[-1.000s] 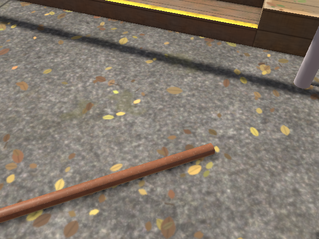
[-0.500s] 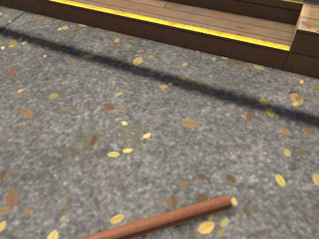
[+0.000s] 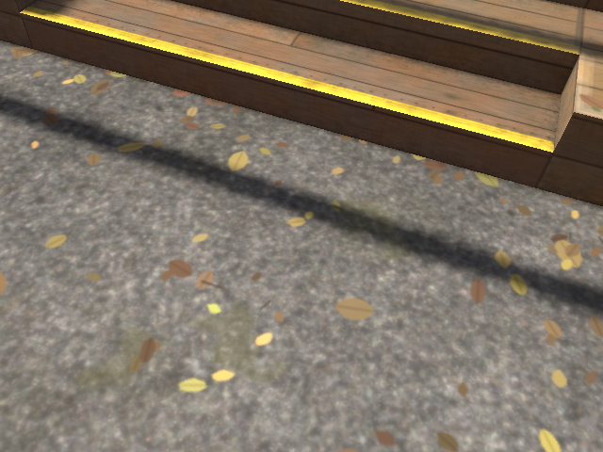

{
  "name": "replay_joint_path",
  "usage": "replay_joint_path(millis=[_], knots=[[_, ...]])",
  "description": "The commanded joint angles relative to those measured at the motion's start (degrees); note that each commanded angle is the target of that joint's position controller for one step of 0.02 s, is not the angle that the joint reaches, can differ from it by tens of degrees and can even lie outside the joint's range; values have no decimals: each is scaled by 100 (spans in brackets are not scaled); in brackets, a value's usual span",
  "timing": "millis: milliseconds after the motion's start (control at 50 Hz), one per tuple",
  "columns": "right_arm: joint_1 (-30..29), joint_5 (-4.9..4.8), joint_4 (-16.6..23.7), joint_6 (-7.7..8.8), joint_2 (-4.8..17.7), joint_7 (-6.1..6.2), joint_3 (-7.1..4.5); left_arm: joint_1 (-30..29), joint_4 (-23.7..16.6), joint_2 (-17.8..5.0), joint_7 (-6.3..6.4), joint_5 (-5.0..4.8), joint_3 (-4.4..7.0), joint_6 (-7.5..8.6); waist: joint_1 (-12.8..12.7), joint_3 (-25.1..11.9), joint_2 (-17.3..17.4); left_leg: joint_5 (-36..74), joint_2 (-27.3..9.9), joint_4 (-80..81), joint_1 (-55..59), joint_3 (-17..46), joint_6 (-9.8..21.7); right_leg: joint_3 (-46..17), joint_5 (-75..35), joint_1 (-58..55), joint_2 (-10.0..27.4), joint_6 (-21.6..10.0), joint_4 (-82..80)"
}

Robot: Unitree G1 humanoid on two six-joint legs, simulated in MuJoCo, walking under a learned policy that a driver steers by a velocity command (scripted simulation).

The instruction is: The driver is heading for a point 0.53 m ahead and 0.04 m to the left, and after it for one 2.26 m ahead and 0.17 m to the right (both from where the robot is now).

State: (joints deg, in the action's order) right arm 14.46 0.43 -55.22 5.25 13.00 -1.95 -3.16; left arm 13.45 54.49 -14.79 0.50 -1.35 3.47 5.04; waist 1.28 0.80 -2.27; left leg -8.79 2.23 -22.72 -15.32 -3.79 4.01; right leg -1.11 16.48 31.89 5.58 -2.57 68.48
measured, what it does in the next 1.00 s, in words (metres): walks ahead: right foot 0.06 m higher, then left foot 0.06 m lower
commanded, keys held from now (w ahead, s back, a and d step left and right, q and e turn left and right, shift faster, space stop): w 1.00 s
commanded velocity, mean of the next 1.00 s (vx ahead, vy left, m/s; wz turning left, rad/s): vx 0.50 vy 0.00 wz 0.00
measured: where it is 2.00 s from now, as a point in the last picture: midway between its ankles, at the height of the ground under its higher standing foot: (323, 315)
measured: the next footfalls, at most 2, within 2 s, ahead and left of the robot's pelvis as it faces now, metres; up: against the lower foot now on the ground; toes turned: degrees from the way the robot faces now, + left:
right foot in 0.24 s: +0.36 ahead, -0.18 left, +0.06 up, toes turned -7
left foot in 0.76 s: +0.46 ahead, +0.08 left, +0.00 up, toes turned +2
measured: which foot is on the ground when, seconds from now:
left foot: down 0.00-0.42, up 0.44-0.74, down 0.76-1.00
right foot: up 0.00-0.22, down 0.24-0.74, up 0.76-1.00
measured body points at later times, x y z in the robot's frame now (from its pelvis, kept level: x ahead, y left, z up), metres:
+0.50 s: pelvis +0.25 -0.05 +0.04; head +0.30 -0.04 +0.48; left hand +0.44 +0.17 -0.08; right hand +0.23 -0.29 -0.11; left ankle +0.11 +0.07 -0.63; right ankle +0.32 -0.17 -0.68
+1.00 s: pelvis +0.46 +0.00 +0.00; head +0.45 +0.02 +0.45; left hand +0.65 +0.23 -0.12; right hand +0.36 -0.21 -0.14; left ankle +0.42 +0.08 -0.74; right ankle +0.56 -0.18 -0.66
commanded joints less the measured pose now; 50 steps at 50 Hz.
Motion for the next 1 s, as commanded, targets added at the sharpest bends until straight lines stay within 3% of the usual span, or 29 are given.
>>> replay_joint_path(millis=[20, 120, 180, 220, 260, 280, 300, 340, 380, 420, 440, 460, 480, 520, 560, 580, 600, 620, 660, 700, 740, 760, 780, 800, 820, 840, 860, 920, 1000], knots=[[58, 28, 159, 97, 626, 46, -84, 348, -211, -226, 39, 52, 97, -91, -252, -54, 671, 650, -1457, 1487, 285, 1347, 947, -142, -614, 635, 352, 81, -192], [550, 6, 1, 24, 701, 228, -46, -663, -540, -198, 7, 118, 96, -76, -36, 127, 561, 1266, -1412, 1510, 777, 965, 823, -72, -1805, 1329, 330, 234, -1558], [870, -68, -94, -19, 840, 262, -75, -1560, -841, -18, -50, 58, -13, -18, 247, 387, 554, 849, -1348, 1745, 914, 823, 717, 187, -2001, 1031, 92, 255, -2944], [1023, -58, -102, -35, 1020, 238, -130, -1604, -814, -45, -103, 68, -27, -28, 303, 357, 633, 959, -1505, 1784, 892, 760, 810, 503, -1677, 503, -158, 221, -2949], [1151, -81, -233, -70, 822, 267, -106, -1684, -911, -195, -185, 10, 5, 19, 236, 405, 678, 1370, -1701, 1500, 1741, 739, 775, 320, -1544, 961, -115, 34, -3170], [1694, -99, -357, -92, 390, 254, -9, -1991, -932, -299, -220, 27, 54, 59, 502, 289, 237, 1901, -1451, 1244, 2061, 662, 670, 428, -1256, 949, -239, -55, -3181], [1939, -90, -454, -131, 249, 254, 61, -2116, -980, -121, -272, 7, 49, 89, 500, 90, 257, 2526, -1349, 924, 2430, 575, 538, 553, -943, 902, -422, -113, -3245], [1991, -98, -480, -173, 416, 244, 110, -2115, -995, 105, -378, -37, 24, 191, 384, -464, 716, 4515, -1237, 234, 2336, 461, 326, 915, -670, -240, -828, -184, -3295], [1694, -95, -441, -104, 780, 243, 79, -1380, -776, 19, -401, -105, 111, 206, -133, -1051, 1063, 5688, -1265, -731, 1286, 439, 180, 950, -1088, -2375, -1010, -325, -3536], [935, -219, -258, 107, 936, 194, 37, 328, -232, -522, -272, -66, 346, 31, -983, -1608, 693, 4065, -896, -2544, -838, 307, -181, -32, -1416, -5063, -333, -652, -4062], [467, -222, 2, 175, 633, 162, 119, 998, 12, -752, -189, -1, 401, -29, -1265, -1925, -469, -109, -605, -4310, -1935, 545, -230, -1603, -1328, -5842, 931, -1143, -4800], [345, -346, 102, 206, 823, 127, 5, 574, -67, -651, -135, 99, 339, -34, -1040, -1824, -607, -1587, -757, -5073, -2177, 1061, -82, -1904, -1762, -5445, 1388, -1276, -4810], [-99, -481, 265, 166, 885, 132, -81, 145, -164, -329, -150, 146, 255, 25, -884, -1249, -216, -1656, -905, -4919, -2288, 1118, 30, -1525, -1512, -4693, 1198, -1103, -5001], [-116, -358, 266, -9, 397, 213, -76, -519, -167, -31, -222, 69, 189, 165, -400, -409, 14, -1600, -1039, -4046, -1893, 965, 174, -978, -1235, -3330, 1012, -849, -5436], [366, -321, 110, -148, -73, 225, 2, -1083, -231, -80, -218, 12, 203, 132, 142, 124, -90, -1822, -1005, -2884, -952, 684, 165, -497, -914, -1859, 928, -723, -5877], [721, -227, -29, -178, -163, 197, 12, -1442, -321, -332, -217, -9, 278, 102, 458, 181, -124, -1458, -754, -2120, -96, 296, 112, -60, -1073, -1145, 690, -700, -5944], [1054, -59, -227, -178, 50, 149, -87, -1538, -306, -465, -216, 31, 341, 125, 626, -58, -107, -325, -712, -2227, 477, 188, 31, 104, -1213, -1032, 617, -727, -5783], [1147, -35, -329, -202, 63, 101, -115, -1530, -268, -516, -202, -5, 366, 147, 704, -182, -214, 401, -713, -1960, 664, 162, -21, 300, -1034, -953, 544, -666, -5693], [1019, -117, -359, -251, 154, 40, -140, -1530, -185, -434, -172, -108, 351, 169, 729, -87, -406, 997, -852, -1386, 760, 309, -95, 357, -572, -1018, 576, -515, -5442], [1251, -206, -548, -269, 260, 15, -190, -1642, -137, -245, -96, -89, 287, 138, 905, 12, -327, 1419, -925, -919, 1137, 191, -98, 481, -14, -853, 539, -378, -4677], [1970, -113, -962, -239, 388, 41, -275, -1629, -83, 103, -58, -31, 155, 61, 1170, -5, 564, 1382, -731, -449, 1642, -119, -40, 732, 470, -581, 80, -214, -2744], [2389, 29, -1094, -149, 403, 40, -248, -1713, -151, 237, -61, 11, 96, -10, 1328, 146, 1486, 1124, -964, -69, 1740, 379, 53, 728, 1367, 20, -242, -142, -650], [1981, 97, -944, -45, 395, -1, -102, -1120, -194, 487, -67, 73, 25, -72, 581, 311, 1984, 1220, -1194, -169, 1286, 1275, -57, 314, 1577, 602, -410, -237, 763], [1524, 6, -661, -34, 457, -22, -19, -93, 16, 550, -90, 49, 14, -44, -147, 253, 2163, 2565, -1434, -512, 1046, 1798, -15, -80, 1446, 919, -437, -297, 1450], [1472, -13, -686, -29, 1398, -65, -267, 186, -232, 411, -120, -192, 15, -6, -308, 132, 2452, -1244, -2560, 744, 1063, 3964, 1101, 88, 1214, 1841, -294, -210, 1553], [938, 6, -501, 52, 1070, -80, -182, -1077, -592, -124, -48, -346, 69, 35, -14, 645, 1347, -3632, -2688, 1514, 517, 4708, 1181, -211, 628, 2363, 90, -231, 1417], [369, 124, -325, 99, 779, -27, -53, -1468, -672, -480, 43, -352, 159, -7, -74, 883, 632, -3602, -2492, 1610, 19, 4336, 966, -382, -93, 2179, 211, -205, 917], [512, 68, -385, 205, 698, 222, -20, -1237, -499, -369, 114, 29, 173, -80, -89, 642, 783, -1865, -2020, 1485, 122, 3131, 748, -575, -758, 1657, 383, 31, -270], [1373, -7, -614, 171, 495, 364, -28, -1800, -516, -69, 46, 45, 133, -78, 334, 418, 569, 302, -1578, 1554, 1069, 1703, 604, -101, -1486, 1309, 141, 191, -2079]])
